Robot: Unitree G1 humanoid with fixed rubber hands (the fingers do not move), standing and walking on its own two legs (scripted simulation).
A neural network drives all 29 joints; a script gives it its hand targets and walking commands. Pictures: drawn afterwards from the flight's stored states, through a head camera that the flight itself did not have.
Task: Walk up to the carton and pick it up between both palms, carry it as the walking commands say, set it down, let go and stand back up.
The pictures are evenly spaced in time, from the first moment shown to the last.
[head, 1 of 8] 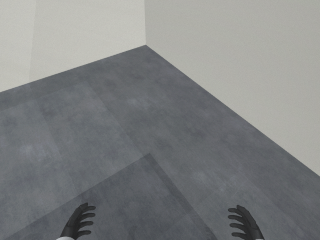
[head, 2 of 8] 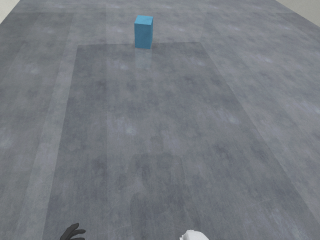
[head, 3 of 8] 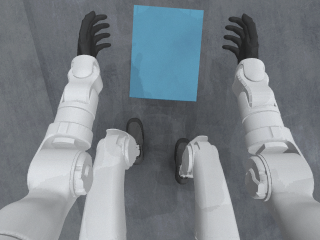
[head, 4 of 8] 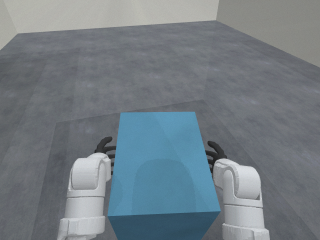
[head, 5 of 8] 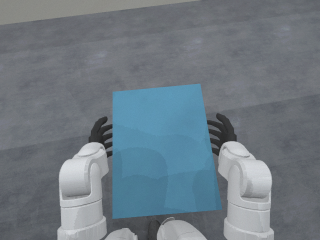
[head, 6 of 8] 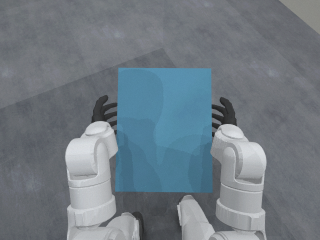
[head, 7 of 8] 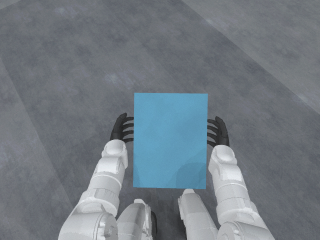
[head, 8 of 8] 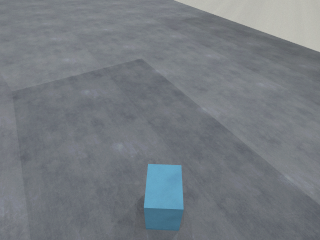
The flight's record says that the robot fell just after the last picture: no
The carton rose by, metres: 0.65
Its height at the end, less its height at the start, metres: +0.00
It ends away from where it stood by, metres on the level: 2.39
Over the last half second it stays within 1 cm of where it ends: yes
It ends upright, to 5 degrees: yes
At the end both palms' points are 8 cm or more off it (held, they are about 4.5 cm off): yes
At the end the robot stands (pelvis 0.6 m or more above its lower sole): yes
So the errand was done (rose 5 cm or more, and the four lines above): yes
